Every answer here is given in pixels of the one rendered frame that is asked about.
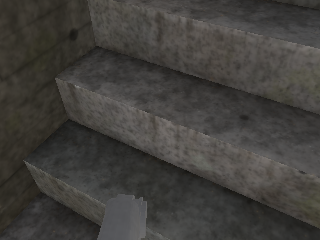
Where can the robot left thigh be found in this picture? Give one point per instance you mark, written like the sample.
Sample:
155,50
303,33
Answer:
125,219

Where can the left robot shin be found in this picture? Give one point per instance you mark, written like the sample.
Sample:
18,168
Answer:
110,200

